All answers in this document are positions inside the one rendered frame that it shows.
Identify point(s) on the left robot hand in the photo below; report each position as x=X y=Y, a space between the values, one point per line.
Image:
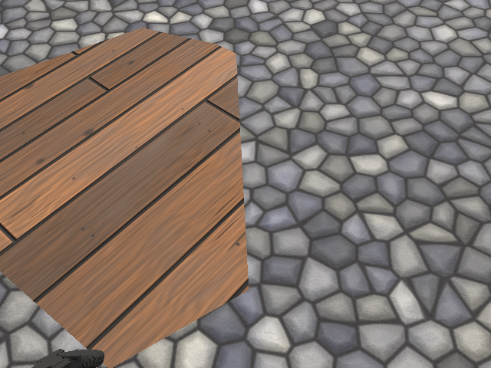
x=72 y=359

